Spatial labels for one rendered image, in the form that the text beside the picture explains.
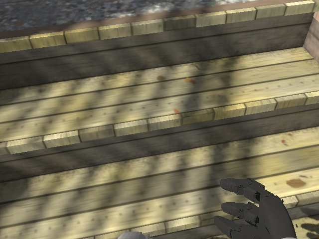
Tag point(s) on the right robot hand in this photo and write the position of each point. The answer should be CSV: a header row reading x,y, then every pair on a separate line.
x,y
270,220

